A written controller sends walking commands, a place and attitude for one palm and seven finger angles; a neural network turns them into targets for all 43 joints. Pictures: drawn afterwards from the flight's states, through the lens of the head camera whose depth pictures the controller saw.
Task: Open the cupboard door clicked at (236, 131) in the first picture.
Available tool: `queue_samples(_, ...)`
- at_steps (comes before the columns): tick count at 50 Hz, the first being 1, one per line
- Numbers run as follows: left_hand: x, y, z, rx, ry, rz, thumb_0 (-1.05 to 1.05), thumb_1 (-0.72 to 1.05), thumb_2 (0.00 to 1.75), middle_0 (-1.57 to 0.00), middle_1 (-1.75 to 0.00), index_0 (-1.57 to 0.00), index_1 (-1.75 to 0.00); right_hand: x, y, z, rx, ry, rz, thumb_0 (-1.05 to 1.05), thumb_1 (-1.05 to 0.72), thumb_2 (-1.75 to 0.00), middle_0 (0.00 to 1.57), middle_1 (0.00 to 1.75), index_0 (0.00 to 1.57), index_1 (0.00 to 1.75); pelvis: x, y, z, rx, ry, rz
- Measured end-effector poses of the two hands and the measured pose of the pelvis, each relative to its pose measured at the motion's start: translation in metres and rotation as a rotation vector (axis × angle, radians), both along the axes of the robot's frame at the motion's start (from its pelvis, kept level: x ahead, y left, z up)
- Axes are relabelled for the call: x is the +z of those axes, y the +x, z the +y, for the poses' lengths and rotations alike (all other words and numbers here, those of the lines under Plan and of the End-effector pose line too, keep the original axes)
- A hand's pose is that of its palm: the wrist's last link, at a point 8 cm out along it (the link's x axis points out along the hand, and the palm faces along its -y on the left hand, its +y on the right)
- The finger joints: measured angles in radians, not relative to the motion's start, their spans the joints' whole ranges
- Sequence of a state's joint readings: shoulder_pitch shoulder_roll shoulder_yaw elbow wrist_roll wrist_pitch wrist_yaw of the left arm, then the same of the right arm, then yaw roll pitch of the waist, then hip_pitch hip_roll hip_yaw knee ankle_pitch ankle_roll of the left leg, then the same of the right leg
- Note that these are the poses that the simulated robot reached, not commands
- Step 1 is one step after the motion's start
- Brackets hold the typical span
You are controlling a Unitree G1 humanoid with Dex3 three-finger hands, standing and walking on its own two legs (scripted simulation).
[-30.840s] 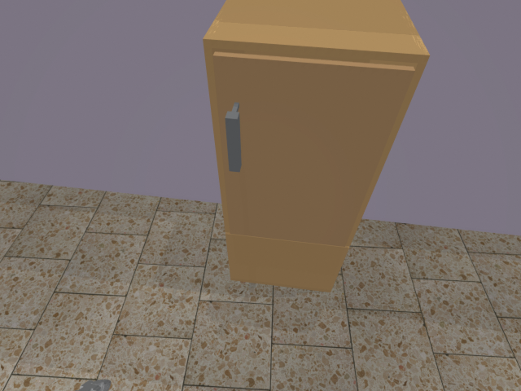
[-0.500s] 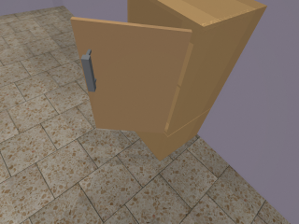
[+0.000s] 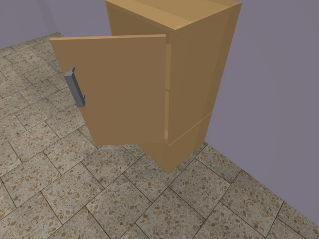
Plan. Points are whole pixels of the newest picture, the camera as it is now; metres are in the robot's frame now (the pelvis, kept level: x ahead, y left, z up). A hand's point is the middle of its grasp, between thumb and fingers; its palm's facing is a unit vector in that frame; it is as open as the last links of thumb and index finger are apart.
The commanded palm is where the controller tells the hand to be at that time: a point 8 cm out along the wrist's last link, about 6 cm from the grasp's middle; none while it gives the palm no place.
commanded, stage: come to a stop and stand still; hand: left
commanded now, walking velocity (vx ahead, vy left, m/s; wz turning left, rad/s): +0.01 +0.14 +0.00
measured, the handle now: (77, 87) +0.61 +0.35 +0.03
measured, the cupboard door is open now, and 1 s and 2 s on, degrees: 51 51 51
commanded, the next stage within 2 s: look again from close up in 0.52 s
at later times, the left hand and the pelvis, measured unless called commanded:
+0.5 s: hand out of the picture +0.01 +0.20 -0.18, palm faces +0.04 -0.99 -0.16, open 7.3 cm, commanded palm none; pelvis +0.01 +0.03 +0.00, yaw +0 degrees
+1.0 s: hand out of the picture +0.01 +0.20 -0.17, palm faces +0.00 -0.96 -0.27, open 7.3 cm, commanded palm none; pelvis +0.00 +0.01 -0.01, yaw -1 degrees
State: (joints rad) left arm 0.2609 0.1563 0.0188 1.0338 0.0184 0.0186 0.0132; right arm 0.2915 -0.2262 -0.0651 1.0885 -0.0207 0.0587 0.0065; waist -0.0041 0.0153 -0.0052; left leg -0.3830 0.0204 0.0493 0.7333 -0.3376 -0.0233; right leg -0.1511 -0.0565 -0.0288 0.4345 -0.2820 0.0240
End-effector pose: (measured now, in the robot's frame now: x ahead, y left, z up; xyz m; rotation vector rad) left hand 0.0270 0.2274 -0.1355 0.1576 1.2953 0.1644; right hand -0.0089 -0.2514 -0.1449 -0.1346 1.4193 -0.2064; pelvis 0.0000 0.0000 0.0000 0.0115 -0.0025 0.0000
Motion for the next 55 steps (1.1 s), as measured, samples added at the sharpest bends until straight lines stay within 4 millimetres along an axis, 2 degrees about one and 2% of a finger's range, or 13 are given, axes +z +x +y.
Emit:
queue_samples(6, -0.014, -0.017, 0.004, 0.036, -0.033, 0.057, 0.01, 0.92, 0.90, -0.20, -0.30, -0.20, -0.30, 0.000, 0.003, 0.015, 0.027, -0.011, 0.016, 0.00, -0.91, -0.89, 0.20, 0.30, 0.19, 0.30, -0.005, 0.006, 0.009, 0.012, -0.022, 0.007)
queue_samples(13, -0.022, -0.026, 0.017, 0.062, -0.046, 0.114, 0.00, 0.92, 0.90, -0.20, -0.30, -0.20, -0.30, 0.003, 0.029, 0.045, 0.066, -0.009, -0.030, 0.00, -0.90, -0.89, 0.20, 0.30, 0.20, 0.30, -0.005, 0.008, 0.021, 0.007, -0.009, -0.002)
queue_samples(18, -0.020, -0.025, 0.021, 0.050, -0.047, 0.118, 0.00, 0.91, 0.90, -0.20, -0.30, -0.20, -0.30, 0.005, 0.044, 0.048, 0.071, -0.020, -0.068, 0.01, -0.93, -0.89, 0.21, 0.30, 0.20, 0.30, -0.003, 0.009, 0.026, 0.004, -0.009, -0.005)
queue_samples(23, -0.019, -0.023, 0.022, 0.035, -0.048, 0.114, 0.00, 0.91, 0.90, -0.20, -0.30, -0.20, -0.30, 0.007, 0.049, 0.049, 0.069, -0.020, -0.093, 0.01, -0.93, -0.89, 0.21, 0.30, 0.20, 0.30, -0.001, 0.010, 0.028, 0.000, -0.008, -0.007)
queue_samples(32, -0.018, -0.019, 0.019, 0.012, -0.043, 0.101, 0.00, 0.91, 0.90, -0.20, -0.30, -0.20, -0.30, 0.006, 0.036, 0.049, 0.060, -0.011, -0.065, 0.00, -0.92, -0.89, 0.20, 0.30, 0.20, 0.30, -0.001, 0.010, 0.028, -0.001, -0.010, -0.006)
queue_samples(45, -0.002, -0.022, 0.028, -0.012, 0.059, 0.064, 0.00, 0.91, 0.90, -0.20, -0.30, -0.20, -0.30, -0.018, 0.021, 0.043, 0.063, 0.053, -0.101, 0.01, -0.92, -0.89, 0.20, 0.30, 0.20, 0.30, -0.009, 0.000, 0.018, -0.005, -0.003, -0.020)
queue_samples(55, 0.000, -0.021, 0.004, -0.030, 0.047, 0.040, 0.00, 0.91, 0.90, -0.20, -0.30, -0.20, -0.30, -0.014, 0.016, 0.022, 0.056, 0.057, -0.104, 0.01, -0.91, -0.89, 0.20, 0.30, 0.20, 0.30, -0.006, -0.007, -0.003, -0.016, 0.007, -0.020)
